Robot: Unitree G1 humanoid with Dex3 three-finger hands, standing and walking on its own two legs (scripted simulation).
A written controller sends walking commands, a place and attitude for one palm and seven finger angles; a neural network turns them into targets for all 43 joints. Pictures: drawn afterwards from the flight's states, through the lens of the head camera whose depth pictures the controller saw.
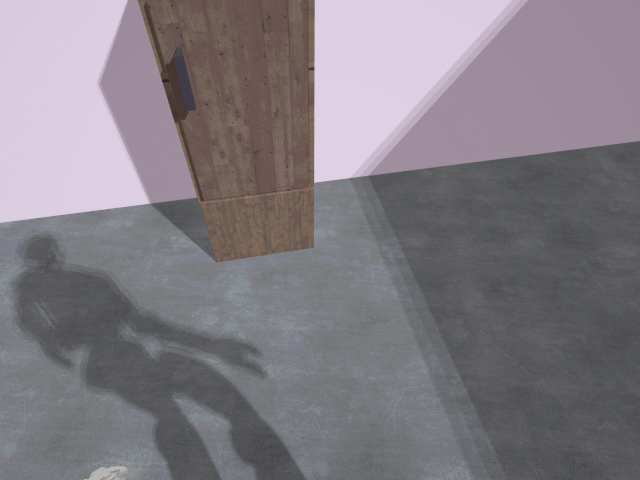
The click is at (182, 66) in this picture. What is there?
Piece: cupboard door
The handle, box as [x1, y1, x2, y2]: [173, 47, 195, 110]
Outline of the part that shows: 177,47 177,51 174,53 173,56 188,110 195,109 195,104 181,48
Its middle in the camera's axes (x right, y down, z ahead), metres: -0.34 -0.39 +0.96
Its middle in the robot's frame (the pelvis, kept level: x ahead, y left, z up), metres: +0.97 +0.39 +0.02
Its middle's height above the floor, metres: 0.78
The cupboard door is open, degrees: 0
